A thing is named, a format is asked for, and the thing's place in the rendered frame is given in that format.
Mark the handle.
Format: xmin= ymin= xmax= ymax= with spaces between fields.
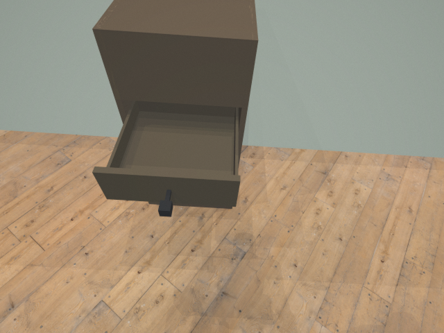
xmin=158 ymin=189 xmax=173 ymax=217

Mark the cabinet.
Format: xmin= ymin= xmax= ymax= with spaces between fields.
xmin=92 ymin=0 xmax=258 ymax=209

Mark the drawer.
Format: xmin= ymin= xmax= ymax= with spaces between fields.
xmin=92 ymin=101 xmax=240 ymax=207

